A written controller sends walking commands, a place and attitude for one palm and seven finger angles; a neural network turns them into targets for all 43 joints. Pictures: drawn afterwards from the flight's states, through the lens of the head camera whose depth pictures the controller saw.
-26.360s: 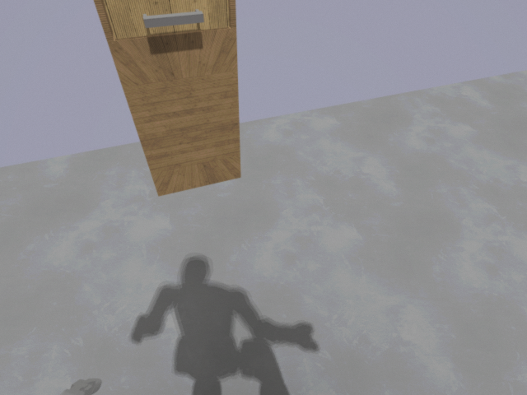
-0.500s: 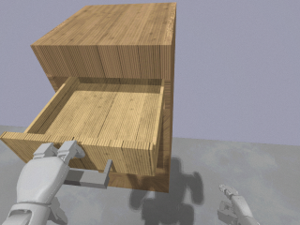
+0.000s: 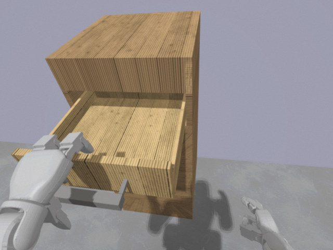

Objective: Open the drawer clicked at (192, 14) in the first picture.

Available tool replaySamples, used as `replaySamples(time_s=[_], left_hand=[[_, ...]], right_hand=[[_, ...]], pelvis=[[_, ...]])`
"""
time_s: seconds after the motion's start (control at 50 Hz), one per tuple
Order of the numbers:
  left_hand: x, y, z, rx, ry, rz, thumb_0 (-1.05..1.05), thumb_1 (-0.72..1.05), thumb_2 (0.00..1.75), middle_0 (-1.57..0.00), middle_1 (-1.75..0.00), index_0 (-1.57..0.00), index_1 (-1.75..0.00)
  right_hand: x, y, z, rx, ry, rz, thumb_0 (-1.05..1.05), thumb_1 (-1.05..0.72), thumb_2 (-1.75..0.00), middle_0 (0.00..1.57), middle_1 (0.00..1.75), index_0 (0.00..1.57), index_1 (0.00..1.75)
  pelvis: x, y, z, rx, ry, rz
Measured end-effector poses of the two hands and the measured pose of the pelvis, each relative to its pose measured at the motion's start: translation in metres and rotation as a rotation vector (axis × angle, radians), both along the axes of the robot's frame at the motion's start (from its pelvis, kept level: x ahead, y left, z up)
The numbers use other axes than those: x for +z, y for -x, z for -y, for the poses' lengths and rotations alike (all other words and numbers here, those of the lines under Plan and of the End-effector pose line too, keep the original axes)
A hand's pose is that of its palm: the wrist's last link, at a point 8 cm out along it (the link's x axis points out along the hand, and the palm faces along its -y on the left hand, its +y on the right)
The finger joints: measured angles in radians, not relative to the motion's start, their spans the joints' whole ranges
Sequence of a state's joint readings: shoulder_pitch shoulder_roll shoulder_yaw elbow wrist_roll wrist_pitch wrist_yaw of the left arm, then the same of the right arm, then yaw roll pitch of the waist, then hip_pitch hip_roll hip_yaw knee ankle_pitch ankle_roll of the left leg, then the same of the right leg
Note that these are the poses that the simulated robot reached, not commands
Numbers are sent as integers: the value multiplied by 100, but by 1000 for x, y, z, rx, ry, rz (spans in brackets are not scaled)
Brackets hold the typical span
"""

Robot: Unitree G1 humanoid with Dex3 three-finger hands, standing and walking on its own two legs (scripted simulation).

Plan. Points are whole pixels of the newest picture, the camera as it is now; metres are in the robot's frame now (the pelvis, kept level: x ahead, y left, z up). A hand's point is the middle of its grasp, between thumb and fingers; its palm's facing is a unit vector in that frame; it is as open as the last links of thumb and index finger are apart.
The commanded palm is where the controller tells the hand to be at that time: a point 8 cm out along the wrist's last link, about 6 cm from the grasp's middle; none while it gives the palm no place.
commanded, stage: lift the hand off the handle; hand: left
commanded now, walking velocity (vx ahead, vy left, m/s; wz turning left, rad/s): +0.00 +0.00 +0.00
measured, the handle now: (87, 188) +0.22 +0.23 +0.07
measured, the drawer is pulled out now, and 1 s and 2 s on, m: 0.27 0.27 0.27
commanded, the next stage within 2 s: draw the hand back to the body in 0.44 s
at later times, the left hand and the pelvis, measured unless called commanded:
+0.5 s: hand (47, 170) +0.18 +0.23 +0.20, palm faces +0.15 -0.08 -0.99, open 13.9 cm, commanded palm +0.13 +0.23 +0.27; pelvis -0.01 +0.00 +0.00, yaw +1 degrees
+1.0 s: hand (42, 176) +0.17 +0.24 +0.20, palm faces +0.14 -0.05 -0.99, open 13.8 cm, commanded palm +0.12 +0.25 +0.27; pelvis -0.02 +0.01 +0.00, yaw +1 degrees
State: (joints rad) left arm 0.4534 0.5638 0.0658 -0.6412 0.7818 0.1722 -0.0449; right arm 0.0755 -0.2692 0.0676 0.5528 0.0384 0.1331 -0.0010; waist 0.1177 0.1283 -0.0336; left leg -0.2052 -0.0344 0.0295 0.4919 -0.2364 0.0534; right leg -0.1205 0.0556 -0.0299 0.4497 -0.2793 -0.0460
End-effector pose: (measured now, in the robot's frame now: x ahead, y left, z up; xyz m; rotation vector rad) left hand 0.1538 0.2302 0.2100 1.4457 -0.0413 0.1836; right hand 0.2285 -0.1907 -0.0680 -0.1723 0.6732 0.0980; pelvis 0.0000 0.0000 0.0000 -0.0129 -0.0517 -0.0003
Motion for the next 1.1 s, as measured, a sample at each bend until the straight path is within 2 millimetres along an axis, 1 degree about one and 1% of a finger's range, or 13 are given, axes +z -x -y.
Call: replaySamples(time_s=[0.08, 0.22, 0.3, 0.4, 0.5, 0.56, 0.64, 0.76, 0.86, 0.96, 1.1], left_hand=[[10, 0, 1, -15, -18, -1, 0, -49, 30, -32, -120, -32, -120], [30, 6, 4, -44, -39, 29, 0, -49, 30, -33, -120, -32, -120], [41, 10, 0, -40, -62, 43, 0, -49, 30, -33, -120, -32, -120], [50, 10, -7, -29, -67, 43, 0, -49, 30, -32, -120, -32, -120], [44, 7, -7, -46, -45, 9, 0, -49, 30, -32, -120, -32, -120], [40, 7, -2, -79, -44, -1, 0, -49, 30, -32, -120, -32, -120], [41, 9, 3, -118, -60, 20, 0, -49, 30, -33, -120, -32, -120], [48, 13, -6, -89, -70, 55, 0, -49, 30, -33, -120, -32, -120], [42, 13, -13, -58, -54, 31, 0, -49, 30, -32, -120, -32, -120], [38, 15, -15, -75, -68, 0, 0, -49, 30, -32, -120, -32, -120], [43, 21, -16, -104, -89, 25, 0, -49, 30, -33, -120, -32, -120]], right_hand=[[2, -1, 0, 6, -7, 6, 1, -91, -90, 20, 30, 20, 30], [4, -1, 3, 9, -11, 24, 1, -91, -90, 20, 30, 20, 30], [4, -1, 4, 13, -9, 25, 1, -91, -90, 20, 30, 20, 30], [2, 1, 4, 18, -9, 29, 1, -91, -90, 20, 30, 20, 30], [1, 5, 1, 20, -15, 37, 1, -91, -90, 20, 30, 20, 30], [1, 8, 0, 22, -16, 41, 1, -91, -90, 20, 30, 20, 30], [0, 13, -2, 22, -18, 38, 1, -91, -90, 20, 30, 20, 30], [-5, 19, -4, 16, -33, 21, 1, -91, -90, 20, 30, 20, 30], [-7, 21, -6, 15, -30, 14, 1, -91, -90, 20, 30, 20, 30], [-5, 21, -7, 12, -22, 24, 1, -91, -90, 20, 30, 20, 30], [-2, 18, -9, 10, -18, 40, 1, -91, -90, 20, 30, 20, 30]], pelvis=[[0, 0, 2, -2, 0, 2], [0, 2, 3, 6, 1, 2], [0, 5, 4, 12, 2, 3], [-1, 10, 5, 22, 2, 3], [-1, 15, 5, 25, 2, -1], [-1, 16, 4, 24, 4, -2], [-2, 17, 3, 22, 5, -2], [-2, 19, 0, 19, 6, -3], [-3, 20, -3, 22, 6, -6], [-3, 20, -5, 23, 8, -6], [-3, 18, -8, 23, 13, -9]])
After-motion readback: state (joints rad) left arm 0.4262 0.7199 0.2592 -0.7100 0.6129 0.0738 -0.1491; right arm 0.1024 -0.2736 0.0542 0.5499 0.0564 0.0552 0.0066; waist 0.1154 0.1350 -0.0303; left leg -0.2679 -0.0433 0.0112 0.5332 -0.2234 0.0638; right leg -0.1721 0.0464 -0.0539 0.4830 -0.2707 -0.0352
